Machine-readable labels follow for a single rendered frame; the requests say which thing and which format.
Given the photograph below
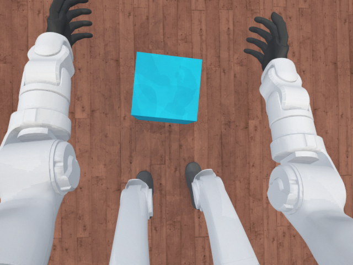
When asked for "right robot hand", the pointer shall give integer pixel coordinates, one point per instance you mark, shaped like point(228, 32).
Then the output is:
point(277, 46)

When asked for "robot right shin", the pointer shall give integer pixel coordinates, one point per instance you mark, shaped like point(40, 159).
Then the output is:
point(207, 172)

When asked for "left robot upper arm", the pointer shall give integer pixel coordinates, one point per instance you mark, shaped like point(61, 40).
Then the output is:
point(34, 178)

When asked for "left robot forearm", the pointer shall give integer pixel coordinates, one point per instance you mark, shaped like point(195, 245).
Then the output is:
point(45, 93)

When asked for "left robot hand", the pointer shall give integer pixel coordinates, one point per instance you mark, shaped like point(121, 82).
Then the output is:
point(60, 17)

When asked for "right robot forearm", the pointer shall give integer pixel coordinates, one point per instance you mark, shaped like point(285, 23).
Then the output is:
point(294, 138)

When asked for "carton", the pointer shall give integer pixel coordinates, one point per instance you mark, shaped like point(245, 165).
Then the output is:
point(166, 88)

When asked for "robot left thigh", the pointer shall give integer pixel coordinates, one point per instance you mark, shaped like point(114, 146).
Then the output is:
point(130, 244)

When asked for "right robot upper arm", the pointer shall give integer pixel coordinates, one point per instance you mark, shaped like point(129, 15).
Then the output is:
point(312, 198)

